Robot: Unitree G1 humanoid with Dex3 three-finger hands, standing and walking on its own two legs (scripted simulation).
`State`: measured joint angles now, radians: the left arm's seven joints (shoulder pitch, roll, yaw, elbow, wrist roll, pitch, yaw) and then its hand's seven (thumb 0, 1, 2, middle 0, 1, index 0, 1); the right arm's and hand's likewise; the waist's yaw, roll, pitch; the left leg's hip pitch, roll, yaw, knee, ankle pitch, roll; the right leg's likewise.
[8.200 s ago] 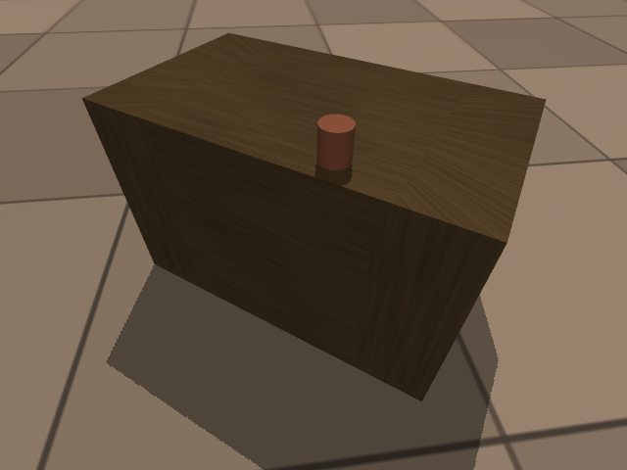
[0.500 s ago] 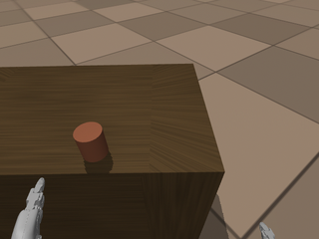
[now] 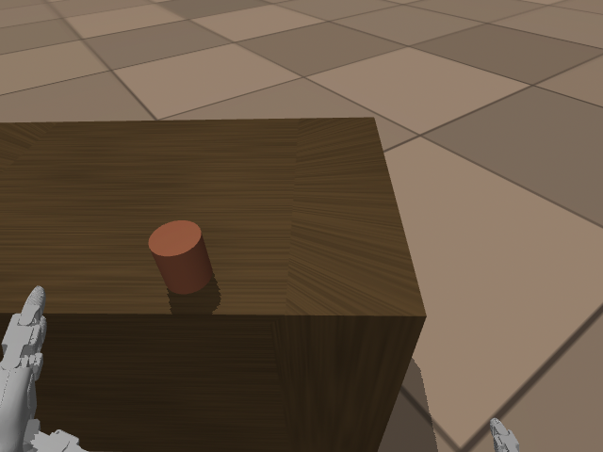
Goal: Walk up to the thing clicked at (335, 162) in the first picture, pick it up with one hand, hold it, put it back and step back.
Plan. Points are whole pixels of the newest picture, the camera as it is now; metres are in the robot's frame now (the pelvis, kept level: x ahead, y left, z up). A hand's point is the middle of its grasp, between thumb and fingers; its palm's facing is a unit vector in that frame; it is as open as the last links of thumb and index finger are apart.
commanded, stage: rise first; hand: left
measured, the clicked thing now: (182, 257) +0.45 +0.24 +0.02
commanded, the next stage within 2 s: go down in 0.58 s
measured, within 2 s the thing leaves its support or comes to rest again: neither
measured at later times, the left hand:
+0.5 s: hand (60, 374) +0.19 +0.26 +0.13, palm faces +0.35 -0.83 -0.44, open 17.6 cm
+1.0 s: hand (35, 338) +0.22 +0.30 +0.14, palm faces +0.41 -0.84 -0.35, open 17.5 cm
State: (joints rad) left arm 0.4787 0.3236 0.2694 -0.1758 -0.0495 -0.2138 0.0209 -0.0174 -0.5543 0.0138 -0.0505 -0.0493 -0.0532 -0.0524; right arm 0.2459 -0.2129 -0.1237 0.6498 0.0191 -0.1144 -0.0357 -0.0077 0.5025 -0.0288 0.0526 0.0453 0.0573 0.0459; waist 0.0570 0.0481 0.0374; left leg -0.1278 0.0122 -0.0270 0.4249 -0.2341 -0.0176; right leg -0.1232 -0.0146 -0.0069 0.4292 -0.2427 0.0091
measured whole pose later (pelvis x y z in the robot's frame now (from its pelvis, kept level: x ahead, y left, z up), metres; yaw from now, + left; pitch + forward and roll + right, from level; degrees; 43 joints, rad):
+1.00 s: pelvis +0.01 +0.00 -0.01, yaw +1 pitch -2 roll +0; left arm 0.28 0.37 0.45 -0.08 -0.12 -0.29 -0.08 -0.02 -0.56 0.08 -0.05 -0.05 -0.05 -0.07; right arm 0.24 -0.21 -0.12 0.64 0.02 -0.10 -0.04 -0.01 0.49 -0.06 0.05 0.05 0.06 0.05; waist 0.05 0.03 -0.01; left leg -0.19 0.00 -0.04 0.51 -0.28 -0.02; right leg -0.17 -0.02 -0.02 0.50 -0.29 0.01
